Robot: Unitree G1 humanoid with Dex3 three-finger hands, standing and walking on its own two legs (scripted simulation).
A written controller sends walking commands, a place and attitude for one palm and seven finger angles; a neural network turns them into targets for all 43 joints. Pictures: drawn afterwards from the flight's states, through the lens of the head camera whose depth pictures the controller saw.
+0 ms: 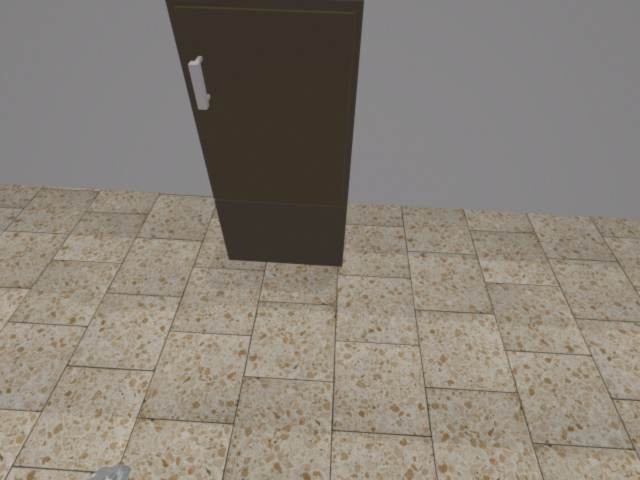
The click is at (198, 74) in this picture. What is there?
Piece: cupboard door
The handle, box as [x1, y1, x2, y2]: [188, 56, 209, 109]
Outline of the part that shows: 198,56 194,61 189,62 188,67 198,109 206,109 208,106 207,101 209,99 209,94 207,94 205,91 200,67 200,62 202,58 201,56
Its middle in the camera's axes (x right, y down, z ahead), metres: -0.32 -0.41 +1.02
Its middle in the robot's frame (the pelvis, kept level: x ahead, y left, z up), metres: +1.03 +0.37 +0.02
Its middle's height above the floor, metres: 0.79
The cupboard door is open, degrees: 0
